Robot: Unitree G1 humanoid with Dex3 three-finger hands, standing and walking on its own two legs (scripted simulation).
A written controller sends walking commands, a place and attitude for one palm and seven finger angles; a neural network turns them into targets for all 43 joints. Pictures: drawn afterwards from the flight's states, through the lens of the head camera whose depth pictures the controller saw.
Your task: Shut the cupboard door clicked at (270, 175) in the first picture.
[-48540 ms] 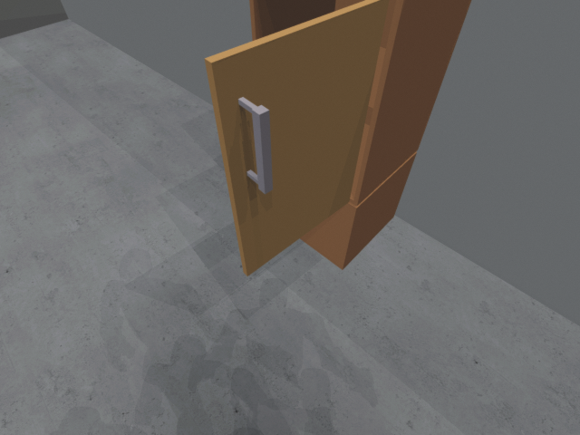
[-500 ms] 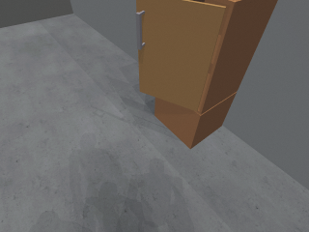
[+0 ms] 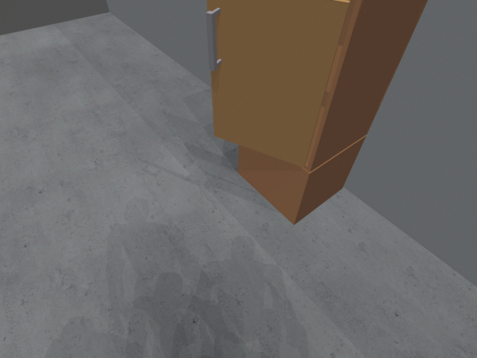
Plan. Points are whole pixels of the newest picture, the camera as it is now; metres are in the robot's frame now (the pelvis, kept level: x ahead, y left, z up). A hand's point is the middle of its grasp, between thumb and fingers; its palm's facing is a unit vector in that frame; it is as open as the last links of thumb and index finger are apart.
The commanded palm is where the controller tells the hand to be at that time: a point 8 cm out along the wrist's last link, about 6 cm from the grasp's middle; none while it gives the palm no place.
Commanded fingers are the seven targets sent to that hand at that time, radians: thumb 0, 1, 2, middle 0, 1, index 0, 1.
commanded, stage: walk to a spot facing it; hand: left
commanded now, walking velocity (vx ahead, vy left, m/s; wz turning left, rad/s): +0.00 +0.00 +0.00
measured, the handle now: (215, 40) +1.00 +0.12 +0.08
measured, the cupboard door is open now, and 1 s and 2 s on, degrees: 25 25 25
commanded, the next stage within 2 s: turn to face it in 1.72 s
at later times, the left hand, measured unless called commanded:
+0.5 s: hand out of the picture +0.01 +0.21 -0.21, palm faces +0.21 -0.96 -0.21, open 7.3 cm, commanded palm none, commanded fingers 0.00 0.90 0.90 -0.20 -0.30 -0.20 -0.30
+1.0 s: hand out of the picture +0.04 +0.23 -0.16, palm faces +0.41 -0.86 -0.29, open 7.3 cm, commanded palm none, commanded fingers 0.00 0.90 0.90 -0.20 -0.30 -0.20 -0.30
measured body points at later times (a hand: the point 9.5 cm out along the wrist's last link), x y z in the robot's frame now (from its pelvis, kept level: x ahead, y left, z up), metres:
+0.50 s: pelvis +0.00 +0.01 -0.02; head +0.04 +0.04 +0.42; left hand +0.00 +0.26 -0.19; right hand +0.07 -0.23 -0.17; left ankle +0.01 +0.10 -0.74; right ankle -0.03 -0.12 -0.75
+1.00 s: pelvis +0.03 -0.01 -0.01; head +0.07 +0.00 +0.43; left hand +0.01 +0.28 -0.14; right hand +0.18 -0.23 -0.16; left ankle +0.01 +0.11 -0.74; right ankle +0.07 -0.13 -0.75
